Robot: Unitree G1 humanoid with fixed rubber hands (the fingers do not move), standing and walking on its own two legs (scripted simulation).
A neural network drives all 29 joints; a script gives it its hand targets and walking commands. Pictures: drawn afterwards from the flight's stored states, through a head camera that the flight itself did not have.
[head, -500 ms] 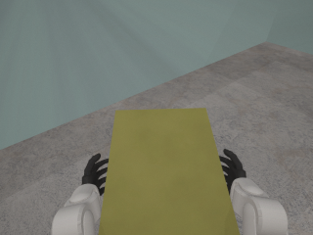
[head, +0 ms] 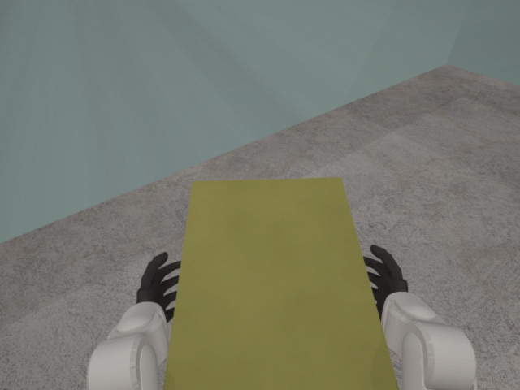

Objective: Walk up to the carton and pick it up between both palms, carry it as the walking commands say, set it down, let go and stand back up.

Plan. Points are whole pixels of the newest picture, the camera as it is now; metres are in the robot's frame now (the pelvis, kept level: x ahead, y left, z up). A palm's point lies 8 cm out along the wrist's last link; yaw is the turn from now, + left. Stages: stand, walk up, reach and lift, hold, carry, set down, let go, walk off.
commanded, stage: carry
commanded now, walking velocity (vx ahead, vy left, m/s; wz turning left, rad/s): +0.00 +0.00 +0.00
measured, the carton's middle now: (270, 306) +0.27 +0.00 +0.01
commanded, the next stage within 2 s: hold in 0.36 s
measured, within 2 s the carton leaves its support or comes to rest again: neither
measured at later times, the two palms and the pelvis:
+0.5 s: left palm (166, 314) +0.25 +0.16 +0.02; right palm (371, 305) +0.26 -0.16 +0.02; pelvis +0.00 +0.00 +0.00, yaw +0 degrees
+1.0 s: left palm (164, 295) +0.27 +0.16 +0.05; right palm (373, 287) +0.27 -0.16 +0.05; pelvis +0.00 +0.00 +0.01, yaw -1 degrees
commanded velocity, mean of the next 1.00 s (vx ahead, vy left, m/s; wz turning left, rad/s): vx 0.00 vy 0.00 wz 0.00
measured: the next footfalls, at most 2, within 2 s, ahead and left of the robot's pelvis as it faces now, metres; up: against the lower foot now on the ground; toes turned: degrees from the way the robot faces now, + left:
none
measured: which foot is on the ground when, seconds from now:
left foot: down 0.00-1.00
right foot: down 0.00-1.00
